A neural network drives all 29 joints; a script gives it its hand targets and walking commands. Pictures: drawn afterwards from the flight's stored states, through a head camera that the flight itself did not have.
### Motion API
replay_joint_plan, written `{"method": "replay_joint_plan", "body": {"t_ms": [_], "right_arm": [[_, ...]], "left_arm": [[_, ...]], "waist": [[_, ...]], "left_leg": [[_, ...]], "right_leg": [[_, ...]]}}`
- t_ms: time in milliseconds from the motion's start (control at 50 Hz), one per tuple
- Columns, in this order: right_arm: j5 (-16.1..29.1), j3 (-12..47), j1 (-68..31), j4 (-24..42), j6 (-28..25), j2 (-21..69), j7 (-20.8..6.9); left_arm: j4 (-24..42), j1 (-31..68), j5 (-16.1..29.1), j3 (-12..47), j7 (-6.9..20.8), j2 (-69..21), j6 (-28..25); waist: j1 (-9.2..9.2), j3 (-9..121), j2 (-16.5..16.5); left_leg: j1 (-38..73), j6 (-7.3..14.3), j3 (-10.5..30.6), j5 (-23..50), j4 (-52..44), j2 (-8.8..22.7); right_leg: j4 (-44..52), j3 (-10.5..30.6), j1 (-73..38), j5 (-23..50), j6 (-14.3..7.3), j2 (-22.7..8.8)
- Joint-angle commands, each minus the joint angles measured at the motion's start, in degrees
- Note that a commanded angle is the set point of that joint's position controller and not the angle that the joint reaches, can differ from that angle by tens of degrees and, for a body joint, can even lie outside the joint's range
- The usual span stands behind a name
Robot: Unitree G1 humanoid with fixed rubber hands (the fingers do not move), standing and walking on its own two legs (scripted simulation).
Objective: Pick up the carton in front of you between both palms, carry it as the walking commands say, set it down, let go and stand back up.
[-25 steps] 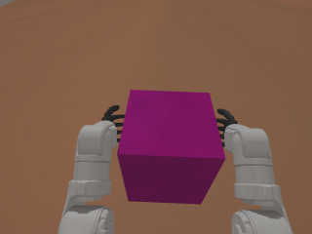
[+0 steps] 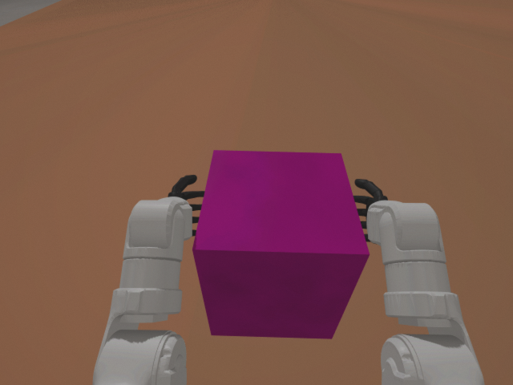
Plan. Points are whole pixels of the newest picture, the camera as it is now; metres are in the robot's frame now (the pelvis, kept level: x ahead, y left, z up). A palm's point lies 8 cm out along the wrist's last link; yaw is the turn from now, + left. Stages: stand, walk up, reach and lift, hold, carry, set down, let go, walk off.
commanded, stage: carry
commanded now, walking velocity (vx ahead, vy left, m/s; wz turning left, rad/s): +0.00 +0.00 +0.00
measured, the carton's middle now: (274, 247) +0.34 +0.00 +0.05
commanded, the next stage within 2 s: none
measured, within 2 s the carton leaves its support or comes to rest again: neither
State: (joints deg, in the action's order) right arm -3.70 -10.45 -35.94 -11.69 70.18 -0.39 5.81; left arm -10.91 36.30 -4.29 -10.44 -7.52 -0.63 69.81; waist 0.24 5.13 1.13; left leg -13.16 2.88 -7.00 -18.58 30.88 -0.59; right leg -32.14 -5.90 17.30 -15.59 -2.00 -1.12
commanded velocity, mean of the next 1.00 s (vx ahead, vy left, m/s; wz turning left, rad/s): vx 0.00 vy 0.00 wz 0.00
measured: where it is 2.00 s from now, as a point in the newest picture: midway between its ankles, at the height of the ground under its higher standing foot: outside the picture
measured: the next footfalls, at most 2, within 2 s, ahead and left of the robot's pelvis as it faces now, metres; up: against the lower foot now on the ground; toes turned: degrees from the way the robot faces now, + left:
none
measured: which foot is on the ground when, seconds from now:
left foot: down 0.00-1.00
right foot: down 0.00-1.00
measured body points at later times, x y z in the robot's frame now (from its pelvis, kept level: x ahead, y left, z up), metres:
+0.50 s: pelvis -0.04 -0.01 +0.00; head -0.07 -0.02 +0.45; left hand +0.31 +0.14 +0.13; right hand +0.31 -0.17 +0.12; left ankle -0.02 +0.08 -0.73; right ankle +0.02 -0.10 -0.73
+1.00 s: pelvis -0.05 -0.01 +0.00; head -0.08 -0.02 +0.45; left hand +0.30 +0.14 +0.13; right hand +0.30 -0.16 +0.12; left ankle -0.02 +0.08 -0.73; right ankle +0.02 -0.10 -0.73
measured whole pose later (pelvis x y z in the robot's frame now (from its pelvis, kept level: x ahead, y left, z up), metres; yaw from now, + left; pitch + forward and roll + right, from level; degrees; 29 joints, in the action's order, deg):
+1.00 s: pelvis -0.05 -0.01 +0.00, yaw +0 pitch +0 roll +0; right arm -3.4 -9.9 -37.1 -12.6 70.9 -0.8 5.9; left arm -11.5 37.5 -4.2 -10.5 -7.2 0.1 70.8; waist 0.2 4.4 0.9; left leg -17.0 2.4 -7.3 -13.5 30.4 0.4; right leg -29.2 -6.2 20.2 -9.3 -3.2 -0.5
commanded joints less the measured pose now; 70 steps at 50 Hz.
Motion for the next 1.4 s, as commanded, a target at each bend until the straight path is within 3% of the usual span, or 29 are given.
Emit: {"method": "replay_joint_plan", "body": {"t_ms": [0, 80, 180, 240, 300, 360, 380, 420, 480, 540, 560, 580, 620, 640, 660, 740, 800, 900, 980, 1000, 1060, 1100, 1120, 1160, 1200, 1260, 1280, 1300, 1380], "right_arm": [[23.6, 31.4, -41.0, 5.9, -1.8, 63.0, -13.2], [24.3, 32.5, -43.3, 8.3, -2.1, 63.4, -12.5], [24.1, 32.0, -41.5, 6.1, -1.7, 63.1, -12.8], [23.0, 31.4, -40.9, 5.7, -1.4, 61.6, -12.6], [24.2, 31.7, -43.0, 5.7, -1.7, 63.7, -12.9], [23.7, 30.7, -40.8, 5.0, -1.8, 61.5, -12.5], [23.7, 31.3, -43.1, 8.1, -2.1, 62.7, -12.9], [23.9, 31.3, -41.7, 4.9, -1.6, 63.0, -12.8], [24.6, 31.5, -44.0, 7.4, -1.4, 62.4, -12.6], [24.8, 31.9, -44.2, 7.4, -1.8, 62.6, -12.9], [25.6, 32.5, -44.3, 6.8, -1.7, 64.6, -13.1], [24.2, 30.5, -42.4, 5.0, -1.6, 62.7, -13.2], [24.9, 31.7, -44.5, 8.0, -1.5, 63.5, -13.1], [23.6, 29.9, -41.8, 3.5, -1.3, 63.0, -13.3], [24.9, 31.2, -44.3, 6.0, -1.6, 63.3, -13.1], [24.4, 31.6, -43.4, 6.6, -1.6, 62.6, -12.5], [23.0, 30.9, -41.1, 5.3, -1.3, 62.6, -12.6], [24.5, 32.3, -43.7, 8.5, -1.3, 62.7, -12.5], [23.8, 31.6, -41.5, 5.8, -1.2, 63.4, -12.6], [24.3, 31.8, -42.9, 8.4, -1.2, 64.1, -13.0], [24.3, 31.9, -43.4, 8.9, -1.3, 62.6, -12.8], [23.7, 31.1, -41.7, 5.1, -1.3, 62.2, -12.5], [23.7, 31.7, -42.2, 7.4, -1.5, 63.2, -12.6], [25.3, 32.9, -45.4, 9.5, -1.7, 63.3, -12.4], [24.2, 32.1, -43.5, 6.9, -1.2, 63.3, -12.4], [24.1, 31.3, -42.8, 6.0, -1.3, 64.3, -12.7], [23.2, 30.6, -40.7, 2.8, -0.9, 61.7, -12.7], [23.9, 32.2, -42.2, 6.9, -1.4, 62.9, -12.8], [24.9, 32.3, -45.6, 8.6, -1.7, 63.9, -12.5]], "left_arm": [[7.5, 42.6, 24.8, 32.5, 14.2, -61.9, -1.8], [6.2, 40.8, 24.9, 32.9, 14.1, -62.7, -1.7], [7.6, 41.3, 24.1, 32.0, 13.7, -61.7, -1.3], [3.3, 38.7, 23.2, 29.8, 14.2, -61.4, -0.9], [8.0, 43.6, 24.8, 31.8, 14.3, -61.6, -1.5], [3.2, 39.7, 24.0, 30.8, 14.3, -62.4, -0.9], [7.4, 42.7, 24.9, 31.5, 14.4, -62.5, -1.6], [5.1, 41.8, 24.6, 32.0, 13.9, -62.2, -1.0], [4.8, 40.4, 24.3, 30.6, 14.1, -61.6, -1.0], [4.5, 41.3, 24.8, 31.8, 14.2, -63.1, -1.0], [5.6, 42.0, 24.4, 30.3, 13.9, -61.5, -1.4], [4.7, 42.2, 24.1, 31.4, 13.8, -61.9, -1.0], [5.9, 41.6, 24.7, 31.2, 14.4, -63.0, -1.3], [4.7, 43.0, 24.2, 30.7, 14.1, -61.4, -1.1], [6.0, 42.3, 24.5, 31.3, 14.4, -62.2, -1.3], [7.2, 43.2, 25.4, 30.8, 14.1, -63.1, -1.2], [6.1, 42.5, 24.2, 30.7, 14.4, -62.0, -0.5], [5.4, 40.6, 24.6, 30.7, 14.5, -62.5, -0.7], [8.2, 43.0, 24.6, 32.1, 14.0, -61.7, -0.9], [7.7, 43.8, 25.3, 32.3, 14.1, -63.2, -0.7], [7.3, 41.9, 24.8, 31.6, 14.2, -62.2, -0.5], [4.4, 41.6, 24.5, 31.2, 14.3, -62.9, -0.7], [8.8, 43.3, 25.6, 32.4, 14.3, -62.6, -1.2], [7.1, 42.1, 25.2, 32.2, 14.1, -63.3, -1.0], [7.9, 42.7, 24.9, 32.3, 13.7, -62.1, -1.0], [7.9, 43.6, 24.6, 32.1, 13.9, -61.9, -1.2], [3.1, 40.9, 23.8, 30.5, 14.0, -61.0, -0.6], [5.8, 41.0, 24.2, 31.3, 14.2, -63.1, -1.0], [5.9, 44.3, 25.8, 31.7, 14.1, -64.8, -1.1]], "waist": [[0.09, 18.6, -2.4], [-0.11, 19.4, -0.2], [-0.27, 18.3, -2.8], [0.10, 16.9, -2.5], [-0.01, 18.7, -1.4], [-0.49, 18.2, -1.1], [-0.59, 17.3, -1.5], [-0.35, 19.1, -1.7], [-0.08, 19.4, -4.2], [0.14, 18.1, -0.6], [-0.21, 18.5, -2.7], [0.30, 18.1, 0.0], [-0.19, 17.3, -1.8], [0.45, 16.8, -0.9], [-0.47, 16.9, 0.0], [-0.30, 18.7, -3.4], [-0.37, 17.6, 0.0], [0.38, 18.6, -3.2], [-0.40, 20.5, -1.4], [-0.21, 20.7, -0.1], [0.16, 19.9, -1.8], [0.06, 19.3, -3.4], [-0.15, 18.4, -1.8], [0.29, 19.6, -1.1], [0.16, 19.7, 0.2], [-0.54, 18.8, -1.8], [-0.08, 18.3, -2.1], [0.04, 19.4, -1.2], [-0.24, 19.7, -1.6]], "left_leg": [[4.6, 0.1, 7.4, 16.0, -3.5, 8.2], [4.4, -0.1, 6.7, 14.8, -3.7, 7.8], [3.6, -0.1, 7.6, 10.1, -5.2, 7.8], [1.7, 0.1, 7.1, 7.8, -5.1, 7.7], [2.6, 0.2, 7.4, 8.0, -5.8, 8.2], [1.8, 0.1, 7.2, 7.5, -5.3, 7.6], [2.8, -0.1, 6.7, 8.3, -5.0, 7.8], [1.8, 0.0, 7.2, 5.7, -5.3, 7.7], [2.7, -0.4, 6.8, 5.8, -4.1, 7.2], [0.8, 0.1, 7.1, 5.9, -5.1, 8.3], [1.2, 0.1, 7.7, 5.8, -6.0, 8.5], [1.2, 0.1, 7.4, 6.0, -6.3, 8.2], [0.9, 0.0, 7.4, 5.6, -6.3, 8.7], [1.0, -0.3, 7.5, 3.7, -6.6, 7.9], [0.4, -0.3, 7.6, 2.9, -7.5, 7.7], [0.5, -0.3, 7.2, 5.5, -6.6, 7.6], [1.0, -0.2, 7.3, 5.0, -6.7, 7.9], [0.5, -0.2, 7.0, 6.4, -6.2, 7.8], [1.4, -0.4, 6.9, 8.6, -4.2, 7.5], [1.7, 0.1, 7.0, 8.9, -4.6, 7.7], [1.4, -0.1, 7.2, 8.1, -4.6, 8.2], [0.9, -0.1, 7.5, 5.6, -4.7, 7.7], [0.0, 0.2, 7.6, 4.5, -5.0, 7.6], [1.4, 0.1, 7.4, 7.8, -4.1, 8.2], [1.0, 0.1, 7.5, 8.6, -4.7, 8.2], [1.8, 0.0, 8.0, 9.2, -5.4, 8.4], [0.7, 0.3, 7.7, 7.4, -5.4, 9.1], [0.4, 0.1, 7.5, 6.1, -5.7, 8.1], [1.2, 0.0, 7.0, 6.0, -5.3, 8.0]], "right_leg": [[4.0, 7.3, -8.0, 18.3, -2.3, -7.9], [3.6, 7.5, -7.5, 16.9, -2.7, -7.7], [5.8, 7.7, -6.4, 12.4, -2.3, -7.7], [7.1, 8.2, -5.9, 11.9, -2.4, -8.0], [6.4, 7.6, -6.3, 9.3, -2.4, -7.6], [7.0, 7.9, -6.4, 10.2, -2.2, -7.3], [7.1, 8.3, -4.5, 11.5, -2.3, -7.8], [7.0, 8.4, -6.0, 10.0, -2.5, -7.4], [7.5, 9.0, -6.2, 11.5, -2.7, -7.8], [8.0, 7.9, -5.7, 8.6, -2.2, -7.6], [7.4, 7.8, -5.9, 8.5, -2.3, -7.2], [7.4, 8.6, -5.4, 7.8, -2.7, -7.9], [8.1, 7.9, -4.8, 7.5, -2.3, -7.3], [8.4, 8.8, -4.3, 5.4, -2.3, -7.2], [8.6, 8.6, -3.7, 2.4, -2.2, -6.9], [7.8, 7.9, -5.4, 6.6, -2.1, -6.8], [8.9, 8.7, -4.2, 3.9, -2.2, -7.4], [8.2, 7.9, -5.4, 7.7, -2.4, -7.0], [6.9, 8.2, -6.8, 13.3, -2.7, -7.7], [6.0, 8.2, -6.5, 12.7, -2.2, -8.1], [6.8, 8.1, -5.8, 10.2, -2.6, -7.4], [7.0, 8.9, -4.6, 9.4, -2.6, -7.8], [7.5, 8.7, -4.3, 7.0, -2.5, -7.8], [7.5, 8.4, -4.5, 10.8, -2.8, -7.7], [6.6, 8.2, -6.0, 11.3, -2.6, -7.9], [6.2, 7.9, -4.6, 9.4, -2.5, -7.3], [7.1, 8.3, -4.4, 9.8, -2.4, -7.4], [7.2, 8.4, -5.0, 7.3, -2.4, -7.7], [8.0, 8.6, -4.2, 7.5, -2.5, -7.2]]}}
